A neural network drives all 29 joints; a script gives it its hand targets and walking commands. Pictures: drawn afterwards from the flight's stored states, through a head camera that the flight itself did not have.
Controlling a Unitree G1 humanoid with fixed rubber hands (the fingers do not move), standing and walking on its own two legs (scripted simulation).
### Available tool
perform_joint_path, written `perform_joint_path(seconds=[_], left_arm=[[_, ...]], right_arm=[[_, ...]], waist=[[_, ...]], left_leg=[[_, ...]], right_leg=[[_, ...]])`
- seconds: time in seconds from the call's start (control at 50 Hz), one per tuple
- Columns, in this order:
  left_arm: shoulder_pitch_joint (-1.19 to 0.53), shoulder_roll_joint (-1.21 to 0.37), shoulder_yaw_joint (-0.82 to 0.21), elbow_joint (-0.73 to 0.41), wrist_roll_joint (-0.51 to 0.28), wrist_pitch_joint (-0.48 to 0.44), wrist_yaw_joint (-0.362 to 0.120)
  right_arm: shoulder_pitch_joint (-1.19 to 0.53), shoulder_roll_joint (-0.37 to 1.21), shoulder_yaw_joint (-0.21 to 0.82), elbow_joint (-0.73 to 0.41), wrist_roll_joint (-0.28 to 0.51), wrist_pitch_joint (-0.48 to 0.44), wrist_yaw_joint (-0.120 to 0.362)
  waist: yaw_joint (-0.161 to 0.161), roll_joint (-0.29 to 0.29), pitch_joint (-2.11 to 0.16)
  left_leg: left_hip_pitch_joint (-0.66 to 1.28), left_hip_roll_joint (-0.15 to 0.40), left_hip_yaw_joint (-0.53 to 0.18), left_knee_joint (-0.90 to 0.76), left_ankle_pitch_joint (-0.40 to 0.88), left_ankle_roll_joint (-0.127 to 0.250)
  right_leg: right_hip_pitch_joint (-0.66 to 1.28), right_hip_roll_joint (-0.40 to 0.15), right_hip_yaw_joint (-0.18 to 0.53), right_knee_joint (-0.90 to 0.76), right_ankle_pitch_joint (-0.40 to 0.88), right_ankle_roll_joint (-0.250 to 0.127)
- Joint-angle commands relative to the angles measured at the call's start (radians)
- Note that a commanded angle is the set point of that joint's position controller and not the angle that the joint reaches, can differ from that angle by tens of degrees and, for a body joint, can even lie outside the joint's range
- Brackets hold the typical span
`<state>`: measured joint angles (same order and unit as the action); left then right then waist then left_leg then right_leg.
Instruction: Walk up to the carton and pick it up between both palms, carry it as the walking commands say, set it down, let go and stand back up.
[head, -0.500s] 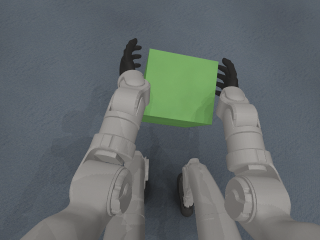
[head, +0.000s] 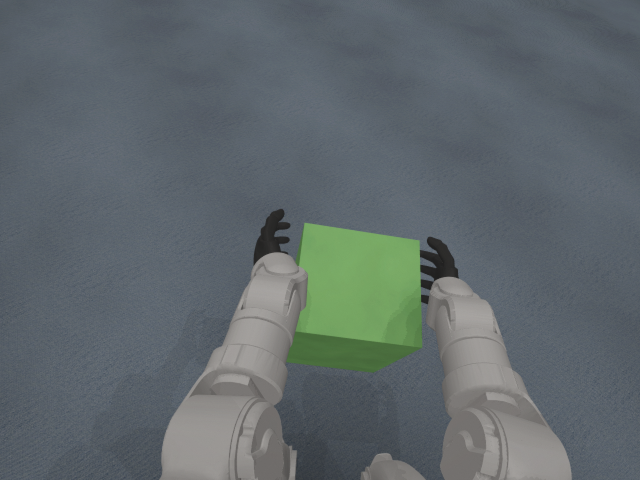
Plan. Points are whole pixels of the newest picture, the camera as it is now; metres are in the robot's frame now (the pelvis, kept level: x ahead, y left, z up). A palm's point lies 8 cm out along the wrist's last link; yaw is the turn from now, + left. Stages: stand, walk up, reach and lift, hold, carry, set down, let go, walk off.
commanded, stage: reach and lift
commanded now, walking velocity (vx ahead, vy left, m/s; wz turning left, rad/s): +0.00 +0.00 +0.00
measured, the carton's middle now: (343, 306) +0.39 -0.01 -0.06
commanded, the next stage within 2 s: hold in 1.88 s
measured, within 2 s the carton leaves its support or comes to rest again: neither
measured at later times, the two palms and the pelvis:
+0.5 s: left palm (267, 242) +0.38 +0.10 +0.11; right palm (464, 276) +0.36 -0.14 +0.09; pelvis +0.03 +0.00 +0.04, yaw +1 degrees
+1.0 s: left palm (267, 236) +0.37 +0.10 +0.13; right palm (471, 274) +0.35 -0.14 +0.11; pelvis +0.03 +0.00 +0.05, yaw -1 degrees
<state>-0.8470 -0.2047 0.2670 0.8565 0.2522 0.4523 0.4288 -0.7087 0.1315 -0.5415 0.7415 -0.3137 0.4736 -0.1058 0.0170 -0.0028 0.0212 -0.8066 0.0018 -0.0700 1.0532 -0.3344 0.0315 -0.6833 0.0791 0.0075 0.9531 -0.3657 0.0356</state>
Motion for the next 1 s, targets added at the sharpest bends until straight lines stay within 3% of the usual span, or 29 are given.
perform_joint_path(seconds=[0.0,0.02,0.06,0.12,0.14,0.16,0.18,0.2,0.22,0.28,0.32,0.34,0.42,0.46,0.48,0.52,0.54,0.6,0.62,0.64,0.68,0.74,0.78,0.84,0.86,0.88,0.92,0.96,0.98], left_arm=[[-0.398,-1.199,-0.198,0.134,-0.124,-0.018,-0.543],[-0.418,-1.18,-0.202,0.079,-0.108,-0.024,-0.544],[-0.413,-1.195,-0.273,-0.019,-0.161,-0.035,-0.543],[-0.38,-1.227,-0.373,-0.101,-0.218,-0.02,-0.544],[-0.365,-1.243,-0.391,-0.119,-0.228,-0.011,-0.544],[-0.308,-1.23,-0.415,-0.13,-0.215,-0.012,-0.542],[-0.342,-1.244,-0.435,-0.175,-0.235,-0.009,-0.539],[-0.279,-1.243,-0.464,-0.168,-0.235,0.014,-0.539],[-0.272,-1.23,-0.419,-0.101,-0.221,0.035,-0.54],[-0.297,-1.239,-0.446,-0.11,-0.23,0.052,-0.553],[-0.305,-1.262,-0.49,-0.193,-0.264,0.071,-0.553],[-0.307,-1.27,-0.485,-0.165,-0.276,0.08,-0.553],[-0.269,-1.22,-0.334,0.025,-0.183,0.139,-0.57],[-0.33,-1.244,-0.345,-0.005,-0.209,0.14,-0.579],[-0.328,-1.215,-0.295,0.018,-0.19,0.146,-0.581],[-0.444,-1.197,-0.303,-0.068,-0.223,0.14,-0.582],[-0.416,-1.202,-0.295,-0.039,-0.207,0.149,-0.582],[-0.411,-1.182,-0.283,-0.049,-0.202,0.153,-0.589],[-0.445,-1.193,-0.291,-0.075,-0.22,0.151,-0.592],[-0.423,-1.173,-0.26,-0.039,-0.204,0.155,-0.594],[-0.426,-1.178,-0.297,-0.085,-0.23,0.153,-0.595],[-0.412,-1.183,-0.274,-0.079,-0.218,0.151,-0.592],[-0.394,-1.209,-0.325,-0.1,-0.235,0.158,-0.59],[-0.397,-1.192,-0.311,-0.113,-0.233,0.16,-0.584],[-0.329,-1.197,-0.278,-0.033,-0.21,0.174,-0.583],[-0.368,-1.192,-0.29,-0.093,-0.213,0.162,-0.582],[-0.343,-1.197,-0.271,-0.056,-0.21,0.166,-0.584],[-0.334,-1.193,-0.253,-0.031,-0.195,0.169,-0.579],[-0.345,-1.199,-0.261,-0.029,-0.204,0.166,-0.579]], right_arm=[[-0.926,1.005,0.434,-0.09,0.17,-0.091,0.333],[-0.851,1.036,0.408,-0.044,0.148,-0.086,0.33],[-0.867,1.074,0.496,-0.153,0.206,-0.087,0.329],[-0.829,1.093,0.578,-0.241,0.252,-0.081,0.318],[-0.843,1.114,0.625,-0.29,0.266,-0.074,0.312],[-0.841,1.13,0.661,-0.337,0.296,-0.078,0.31],[-0.887,1.116,0.69,-0.386,0.302,-0.08,0.309],[-0.799,1.105,0.691,-0.38,0.309,-0.057,0.303],[-0.826,1.093,0.688,-0.362,0.308,-0.042,0.297],[-0.805,1.085,0.691,-0.363,0.289,-0.014,0.291],[-0.797,1.096,0.737,-0.407,0.323,0.0,0.29],[-0.799,1.1,0.733,-0.405,0.331,0.011,0.287],[-0.772,1.04,0.589,-0.258,0.265,0.067,0.283],[-0.826,1.071,0.611,-0.275,0.281,0.072,0.289],[-0.845,1.063,0.59,-0.255,0.286,0.081,0.288],[-0.872,1.12,0.598,-0.225,0.304,0.088,0.289],[-0.844,1.103,0.575,-0.189,0.287,0.088,0.292],[-0.882,1.131,0.597,-0.231,0.311,0.095,0.293],[-0.877,1.134,0.598,-0.207,0.312,0.098,0.293],[-0.892,1.134,0.594,-0.205,0.312,0.1,0.29],[-0.911,1.149,0.633,-0.248,0.334,0.097,0.29],[-0.919,1.139,0.643,-0.233,0.335,0.096,0.296],[-0.911,1.142,0.683,-0.292,0.361,0.095,0.291],[-0.888,1.14,0.695,-0.274,0.371,0.096,0.295],[-0.881,1.129,0.665,-0.252,0.352,0.105,0.293],[-0.866,1.136,0.679,-0.248,0.363,0.1,0.3],[-0.889,1.116,0.671,-0.271,0.348,0.098,0.301],[-0.897,1.11,0.661,-0.255,0.354,0.098,0.302],[-0.894,1.11,0.68,-0.264,0.351,0.097,0.308]], waist=[[-0.086,0.041,-0.618],[-0.094,0.057,-0.642],[-0.083,0.019,-0.757],[-0.094,0.041,-0.86],[-0.089,0.015,-0.913],[-0.061,0.029,-0.907],[-0.078,0.031,-0.931],[-0.072,0.068,-0.899],[-0.058,0.055,-0.783],[-0.077,-0.019,-0.683],[-0.072,0.025,-0.732],[-0.073,-0.001,-0.684],[-0.078,0.024,-0.394],[-0.069,-0.009,-0.452],[-0.062,0.009,-0.391],[-0.045,-0.013,-0.427],[-0.054,0.006,-0.407],[-0.019,-0.008,-0.468],[-0.045,-0.019,-0.483],[-0.038,-0.029,-0.462],[-0.016,-0.022,-0.558],[0.003,-0.028,-0.544],[0.001,0.023,-0.594],[0.01,0.017,-0.559],[0.009,0.002,-0.505],[0.022,0.032,-0.538],[0.013,-0.004,-0.532],[0.024,0.029,-0.485],[0.028,-0.012,-0.504]], left_leg=[[0.641,-0.049,-0.116,-0.339,0.06,-0.047],[0.631,-0.065,-0.087,-0.348,0.112,-0.052],[0.727,-0.058,-0.095,-0.342,0.245,-0.04],[0.809,-0.055,-0.094,-0.34,0.416,-0.054],[0.843,-0.05,-0.099,-0.352,0.475,-0.051],[0.856,-0.059,-0.098,-0.341,0.542,-0.045],[0.858,-0.059,-0.101,-0.337,0.529,-0.053],[0.895,-0.051,-0.099,-0.361,0.562,-0.059],[0.837,-0.059,-0.087,-0.388,0.478,-0.054],[0.804,-0.063,-0.087,-0.42,0.383,-0.044],[0.856,-0.059,-0.09,-0.43,0.417,-0.055],[0.859,-0.056,-0.095,-0.429,0.43,-0.05],[0.739,-0.062,-0.067,-0.495,0.145,-0.049],[0.797,-0.051,-0.084,-0.498,0.119,-0.044],[0.763,-0.051,-0.077,-0.498,0.084,-0.035],[0.771,-0.048,-0.073,-0.498,0.057,-0.028],[0.789,-0.058,-0.059,-0.513,0.076,-0.039],[0.816,-0.059,-0.035,-0.504,0.162,-0.035],[0.804,-0.062,-0.036,-0.506,0.132,-0.036],[0.804,-0.06,-0.032,-0.511,0.107,-0.027],[0.842,-0.048,-0.031,-0.51,0.192,-0.035],[0.795,-0.054,-0.025,-0.515,0.166,-0.033],[0.848,-0.05,-0.032,-0.507,0.225,-0.04],[0.841,-0.053,-0.025,-0.522,0.228,-0.042],[0.823,-0.047,-0.032,-0.532,0.179,-0.04],[0.819,-0.06,-0.022,-0.533,0.213,-0.043],[0.845,-0.051,-0.027,-0.534,0.193,-0.04],[0.819,-0.055,-0.023,-0.541,0.155,-0.041],[0.831,-0.044,-0.034,-0.546,0.156,-0.042]], right_leg=[[0.007,0.002,0.064,-0.27,-0.003,-0.08],[0.05,0.007,0.054,-0.283,0.041,-0.076],[0.112,0.006,0.062,-0.295,0.145,-0.069],[0.199,0.004,0.075,-0.311,0.285,-0.062],[0.245,0.007,0.073,-0.316,0.342,-0.056],[0.24,0.011,0.082,-0.317,0.379,-0.039],[0.256,0.015,0.08,-0.31,0.375,-0.051],[0.285,0.011,0.084,-0.33,0.401,-0.047],[0.287,0.004,0.091,-0.358,0.344,-0.052],[0.289,0.013,0.09,-0.38,0.29,-0.047],[0.338,0.017,0.084,-0.388,0.306,-0.051],[0.324,0.019,0.087,-0.395,0.313,-0.049],[0.279,0.006,0.076,-0.446,0.086,-0.058],[0.284,-0.001,0.085,-0.457,0.056,-0.062],[0.265,-0.009,0.084,-0.463,0.019,-0.06],[0.258,-0.018,0.083,-0.463,-0.005,-0.065],[0.258,-0.013,0.079,-0.476,0.005,-0.068],[0.297,-0.023,0.088,-0.484,0.076,-0.055],[0.317,-0.026,0.09,-0.484,0.053,-0.055],[0.3,-0.039,0.097,-0.492,0.033,-0.047],[0.343,-0.04,0.103,-0.492,0.118,-0.05],[0.339,-0.037,0.102,-0.481,0.091,-0.05],[0.352,-0.031,0.107,-0.473,0.129,-0.054],[0.356,-0.032,0.105,-0.48,0.145,-0.053],[0.344,-0.031,0.103,-0.488,0.092,-0.052],[0.353,-0.027,0.103,-0.486,0.12,-0.051],[0.327,-0.024,0.093,-0.489,0.085,-0.054],[0.323,-0.03,0.1,-0.495,0.052,-0.057],[0.319,-0.027,0.095,-0.488,0.049,-0.054]])
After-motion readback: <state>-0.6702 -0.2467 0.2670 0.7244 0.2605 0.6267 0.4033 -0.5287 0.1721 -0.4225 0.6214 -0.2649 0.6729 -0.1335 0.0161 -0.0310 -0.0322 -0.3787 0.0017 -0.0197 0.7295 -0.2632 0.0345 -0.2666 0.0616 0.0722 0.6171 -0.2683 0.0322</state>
